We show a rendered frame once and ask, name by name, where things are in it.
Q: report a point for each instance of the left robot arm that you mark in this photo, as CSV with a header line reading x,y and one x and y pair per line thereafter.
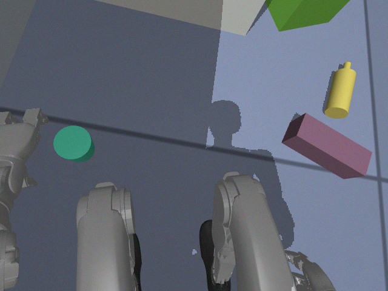
x,y
12,172

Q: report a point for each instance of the left robot hand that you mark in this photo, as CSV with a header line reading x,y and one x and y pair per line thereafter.
x,y
19,140

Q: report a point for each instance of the right robot hand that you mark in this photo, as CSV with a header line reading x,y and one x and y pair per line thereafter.
x,y
314,278

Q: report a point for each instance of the right robot foot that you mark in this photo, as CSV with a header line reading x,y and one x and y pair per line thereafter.
x,y
207,250

